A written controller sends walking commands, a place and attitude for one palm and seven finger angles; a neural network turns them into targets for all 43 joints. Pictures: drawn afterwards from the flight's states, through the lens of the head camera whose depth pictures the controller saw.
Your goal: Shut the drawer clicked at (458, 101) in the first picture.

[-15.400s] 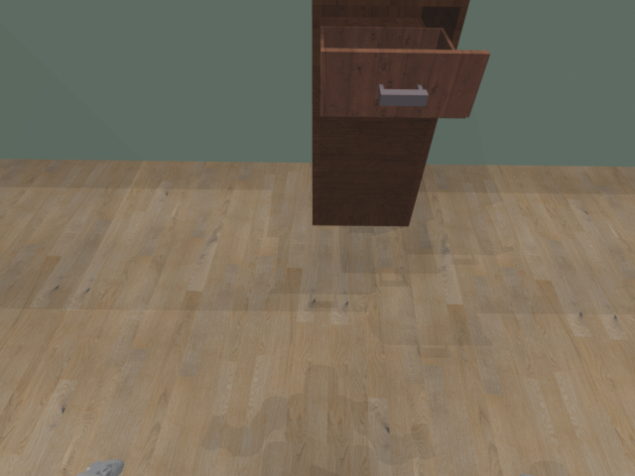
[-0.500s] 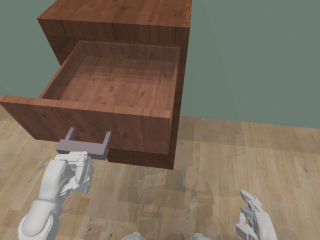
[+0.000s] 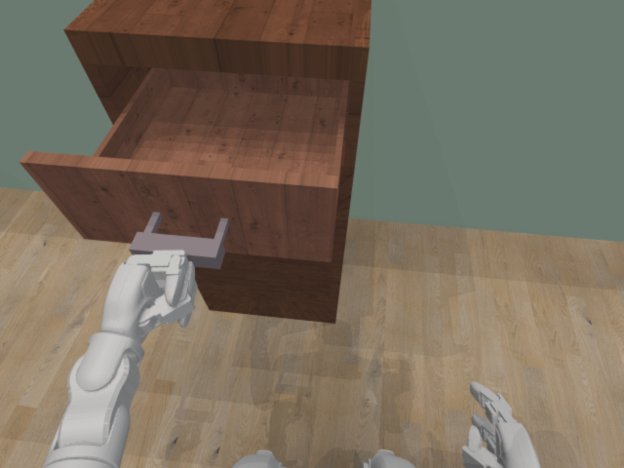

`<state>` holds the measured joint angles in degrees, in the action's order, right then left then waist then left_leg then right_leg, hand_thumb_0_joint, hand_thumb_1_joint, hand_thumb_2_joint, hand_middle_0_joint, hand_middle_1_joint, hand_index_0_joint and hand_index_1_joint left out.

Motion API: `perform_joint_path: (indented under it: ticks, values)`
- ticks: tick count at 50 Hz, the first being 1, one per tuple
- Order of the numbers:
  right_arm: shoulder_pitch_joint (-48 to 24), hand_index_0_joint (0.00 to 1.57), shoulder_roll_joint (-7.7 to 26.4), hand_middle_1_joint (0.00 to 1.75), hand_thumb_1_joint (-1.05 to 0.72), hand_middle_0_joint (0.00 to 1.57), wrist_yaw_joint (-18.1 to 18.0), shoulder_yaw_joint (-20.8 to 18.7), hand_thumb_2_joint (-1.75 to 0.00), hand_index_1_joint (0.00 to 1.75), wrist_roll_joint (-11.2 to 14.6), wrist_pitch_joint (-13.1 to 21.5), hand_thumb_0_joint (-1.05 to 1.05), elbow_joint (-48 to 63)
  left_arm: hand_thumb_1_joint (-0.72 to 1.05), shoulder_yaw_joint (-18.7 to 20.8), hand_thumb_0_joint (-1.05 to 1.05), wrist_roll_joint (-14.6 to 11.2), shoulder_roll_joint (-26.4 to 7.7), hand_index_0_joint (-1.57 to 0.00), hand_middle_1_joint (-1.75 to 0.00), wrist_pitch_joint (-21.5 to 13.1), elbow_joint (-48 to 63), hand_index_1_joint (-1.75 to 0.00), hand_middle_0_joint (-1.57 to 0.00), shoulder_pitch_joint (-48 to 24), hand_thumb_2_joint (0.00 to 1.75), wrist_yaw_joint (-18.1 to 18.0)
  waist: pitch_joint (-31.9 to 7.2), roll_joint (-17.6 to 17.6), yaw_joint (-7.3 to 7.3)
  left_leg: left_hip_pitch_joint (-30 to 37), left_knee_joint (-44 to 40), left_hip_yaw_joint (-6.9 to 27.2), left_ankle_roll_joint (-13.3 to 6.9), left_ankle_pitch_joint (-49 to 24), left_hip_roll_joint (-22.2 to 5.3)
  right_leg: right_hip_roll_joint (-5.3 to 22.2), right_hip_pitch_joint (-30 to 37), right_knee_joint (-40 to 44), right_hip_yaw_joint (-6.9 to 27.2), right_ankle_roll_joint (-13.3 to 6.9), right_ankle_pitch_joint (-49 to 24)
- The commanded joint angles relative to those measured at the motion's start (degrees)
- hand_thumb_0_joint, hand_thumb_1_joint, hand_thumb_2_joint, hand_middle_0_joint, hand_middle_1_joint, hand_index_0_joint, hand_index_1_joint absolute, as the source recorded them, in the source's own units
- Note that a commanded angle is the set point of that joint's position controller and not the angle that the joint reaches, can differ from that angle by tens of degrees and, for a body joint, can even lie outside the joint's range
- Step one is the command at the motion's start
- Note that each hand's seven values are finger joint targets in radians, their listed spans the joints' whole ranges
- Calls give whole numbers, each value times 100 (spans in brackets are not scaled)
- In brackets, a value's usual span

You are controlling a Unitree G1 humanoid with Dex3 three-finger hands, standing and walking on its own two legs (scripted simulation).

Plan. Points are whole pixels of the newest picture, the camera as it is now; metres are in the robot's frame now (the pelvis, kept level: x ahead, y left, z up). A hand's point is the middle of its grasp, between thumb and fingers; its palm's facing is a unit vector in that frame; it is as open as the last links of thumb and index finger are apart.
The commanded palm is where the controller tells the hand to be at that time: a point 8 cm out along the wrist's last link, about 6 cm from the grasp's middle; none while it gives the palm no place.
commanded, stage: push the drawer shut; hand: left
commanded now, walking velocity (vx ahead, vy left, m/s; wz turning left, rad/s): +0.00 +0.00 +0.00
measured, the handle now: (184, 236) +0.38 +0.19 +0.07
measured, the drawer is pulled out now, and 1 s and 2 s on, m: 0.21 0.10 0.00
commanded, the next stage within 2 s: pull the fist back off the drawer in 1.94 s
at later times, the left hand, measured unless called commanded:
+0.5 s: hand (201, 257) +0.36 +0.16 +0.06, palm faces -0.06 -1.00 -0.05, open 2.9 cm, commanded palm +0.35 +0.21 +0.07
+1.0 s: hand (211, 223) +0.41 +0.16 +0.06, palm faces -0.07 -1.00 -0.04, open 3.1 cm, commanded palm +0.41 +0.21 +0.07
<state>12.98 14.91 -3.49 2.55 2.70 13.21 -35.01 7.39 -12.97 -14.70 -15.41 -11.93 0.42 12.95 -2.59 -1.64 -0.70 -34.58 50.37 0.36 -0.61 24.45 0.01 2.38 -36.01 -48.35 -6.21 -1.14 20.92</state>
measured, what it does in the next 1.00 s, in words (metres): stands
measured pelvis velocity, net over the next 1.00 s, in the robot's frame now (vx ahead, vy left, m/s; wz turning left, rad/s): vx -0.01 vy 0.00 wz -0.02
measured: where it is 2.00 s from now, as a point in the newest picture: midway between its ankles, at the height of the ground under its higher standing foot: outside the picture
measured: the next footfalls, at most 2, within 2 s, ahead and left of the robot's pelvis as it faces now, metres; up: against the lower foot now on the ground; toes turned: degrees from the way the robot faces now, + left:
none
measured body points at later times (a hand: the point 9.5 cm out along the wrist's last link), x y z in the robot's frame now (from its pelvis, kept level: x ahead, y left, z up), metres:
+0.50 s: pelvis +0.00 +0.00 +0.00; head +0.07 -0.01 +0.45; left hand +0.35 +0.22 +0.07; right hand +0.13 -0.25 -0.10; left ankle +0.01 +0.11 -0.70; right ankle +0.03 -0.11 -0.70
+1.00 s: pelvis -0.01 +0.00 +0.00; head +0.07 -0.01 +0.44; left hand +0.41 +0.21 +0.07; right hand +0.08 -0.26 -0.11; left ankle +0.01 +0.11 -0.70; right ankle +0.03 -0.11 -0.70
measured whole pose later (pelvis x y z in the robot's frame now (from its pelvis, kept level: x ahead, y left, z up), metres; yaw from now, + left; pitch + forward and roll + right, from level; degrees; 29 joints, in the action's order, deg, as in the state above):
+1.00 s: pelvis -0.01 +0.00 +0.00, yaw -1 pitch +11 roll -1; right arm 16.5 15.2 -2.3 2.2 2.3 4.9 -37.6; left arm 13.1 -10.7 -18.8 -21.2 -47.2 -30.3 14.7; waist -2.5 -0.7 -3.7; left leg -37.8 49.6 -0.3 -0.3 23.2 -0.8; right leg 1.4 -39.6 -47.5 -5.5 -1.7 19.3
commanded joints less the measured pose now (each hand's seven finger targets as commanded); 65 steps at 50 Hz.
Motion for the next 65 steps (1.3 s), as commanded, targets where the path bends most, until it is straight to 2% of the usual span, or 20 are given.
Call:
perform_joint_path:
  ticks: [1, 8, 10, 13, 15, 17, 20, 23, 26, 33, 35, 37, 38, 42, 45, 47, 50, 52, 61, 65]
  values:
    - [-136, 20, 753, 30, -90, 20, -62, -323, -90, 30, 6, 198, 0, 760, 90, 438, 0, -124, -781, -140, -160, -334, 891, -160, -140, -2069, 90, -132, -1488, 69, -266, 414, -911, 169, -15, -667, 36, -117, 880, 778, 404, 33, -355]
    - [-35, 20, 735, 30, -90, 20, 10, -346, -90, 30, -7, 102, 0, 763, 90, 305, 0, -84, -646, -140, -160, -419, 718, -160, -140, -2472, 90, -179, -1706, -85, -244, 637, -943, 160, 20, -1010, 30, -119, 974, 721, 380, 1, -776]
    - [2, 20, 785, 30, -90, 20, 6, -349, -90, 30, -17, 37, 0, 694, 90, 522, 0, -65, -896, -140, -160, -427, 377, -160, -140, -2522, 90, -217, -1535, 294, -269, 412, -942, 155, -11, -875, 8, -126, 1006, 784, 410, 26, -641]
    - [5, 20, 763, 30, -90, 20, 13, -345, -90, 30, -5, -28, 0, 684, 90, 395, 0, -41, -804, -140, -160, -495, 390, -160, -140, -3006, 90, -182, -1613, -56, -311, 512, -955, 125, 5, -882, 29, -112, 977, 756, 430, 11, -712]
    - [60, 20, 789, 30, -90, 20, 14, -362, -90, 30, -15, -83, 0, 649, 90, 589, 0, -15, -1004, -140, -160, -508, 172, -160, -140, -2918, 90, -202, -1601, 47, -288, 504, -942, 129, -10, -964, 12, -127, 1014, 765, 437, 6, -765]
    - [85, 20, 763, 30, -90, 20, 26, -357, -90, 30, -1, -131, 0, 649, 90, 438, 0, -31, -819, -140, -160, -520, 72, -160, -140, -3072, 90, -167, -1635, 62, -324, 532, -955, 123, -4, -971, 16, -131, 1006, 766, 429, 9, -814]
    - [142, 20, 798, 30, -90, 20, 18, -360, -90, 30, -14, -195, 0, 594, 90, 579, 0, -16, -1044, -140, -160, -569, -105, -160, -140, -3389, 90, -165, -1683, 124, -352, 464, -939, 125, -20, -933, 15, -136, 1059, 773, 458, 14, -785]
    - [161, 20, 768, 30, -90, 20, 31, -364, -90, 30, -12, -241, 0, 588, 90, 472, 0, -26, -898, -140, -160, -621, -171, -160, -140, -3701, 90, -135, -1802, -61, -369, 582, -952, 112, -12, -962, 28, -139, 1047, 771, 467, 5, -855]
    - [233, 20, 786, 30, -90, 20, 39, -365, -90, 30, -22, -303, 0, 539, 90, 547, 0, -9, -1008, -140, -160, -664, -410, -160, -140, -3899, 90, -135, -1836, 121, -406, 521, -929, 104, -36, -974, 27, -158, 1099, 784, 488, 22, -898]
    - [305, 20, 793, 30, -90, 20, 49, -352, -90, 30, -18, -435, 0, 464, 90, 646, 0, -22, -1164, -140, -160, -768, -989, -160, -140, -4594, 90, -33, -1772, 85, -455, 321, -918, 62, -38, -771, 50, -160, 1120, 834, 580, 27, -776]
    - [349, 20, 816, 30, -90, 20, 38, -352, -90, 30, -16, -478, 0, 446, 90, 836, 0, -23, -1386, -140, -160, -785, -1276, -160, -140, -4698, 90, -15, -1693, 155, -452, 236, -918, 66, -56, -689, 42, -175, 1101, 856, 589, 23, -653]
    - [362, 20, 795, 30, -90, 20, 41, -348, -90, 30, -18, -508, 0, 435, 90, 774, 0, -27, -1326, -140, -160, -824, -1320, -160, -140, -4983, 90, 40, -1862, -8, -481, 311, -906, 56, -48, -718, 54, -174, 1096, 831, 605, 20, -723]
    - [402, 20, 805, 30, -90, 20, 42, -358, -90, 30, -32, -527, 0, 429, 90, 950, 0, -33, -1463, -140, -160, -833, -1436, -160, -140, -4898, 90, 39, -1945, -36, -404, 291, -904, 46, -38, -793, 56, -171, 1187, 810, 605, 9, -800]
    - [496, 20, 798, 30, -90, 20, 64, -351, -90, 30, -31, -570, 0, 409, 90, 720, 0, -13, -1260, -140, -160, -881, -1661, -160, -140, -5342, 90, 69, -1990, -15, -522, 356, -879, 88, -42, -857, 38, -203, 1025, 759, 561, 9, -889]
    - [579, 20, 858, 30, -90, 20, 49, -348, -90, 30, -28, -619, 0, 328, 90, 831, 0, 37, -1498, -140, -160, -928, -2037, -160, -140, -5797, 90, 55, -1833, 150, -612, 170, -854, 108, -64, -604, 31, -213, 871, 780, 571, 16, -596]
    - [608, 20, 836, 30, -90, 20, 54, -348, -90, 30, -32, -646, 0, 325, 90, 728, 0, 78, -1384, -140, -160, -970, -2152, -160, -140, -6054, 90, 64, -1973, -100, -629, 243, -847, 80, -57, -626, 47, -209, 825, 759, 593, 13, -637]
    - [714, 20, 885, 30, -90, 20, 52, -358, -90, 30, -43, -687, 0, 254, 90, 916, 0, 129, -1666, -140, -160, -1022, -2475, -160, -140, -6292, 90, 49, -2021, -11, -644, 147, -786, 100, -70, -588, 34, -228, 770, 726, 597, 8, -572]
    - [760, 20, 867, 30, -90, 20, 70, -353, -90, 30, -50, -703, 0, 219, 90, 785, 0, 161, -1525, -140, -160, -1067, -2630, -160, -140, -6603, 90, 46, -2098, -137, -700, 203, -776, 125, -59, -576, 35, -231, 634, 687, 576, 2, -561]
    - [1095, 20, 924, 30, -90, 20, 137, -391, -90, 30, -126, -803, 0, 155, 90, 1049, 0, 291, -1802, -140, -160, -1189, -3285, -160, -140, -7035, 90, 5, -2541, -90, -753, 109, -607, 102, -86, -843, 25, -283, 617, 543, 597, 8, -843]
    - [1208, 20, 956, 30, -90, 20, 163, -413, -90, 30, -141, -884, 0, 152, 90, 1147, 0, 361, -1969, -140, -160, -1209, -3435, -160, -140, -7209, 90, -22, -2467, -145, -789, 104, -551, 119, -86, -906, -4, -317, 450, 493, 566, -11, -865]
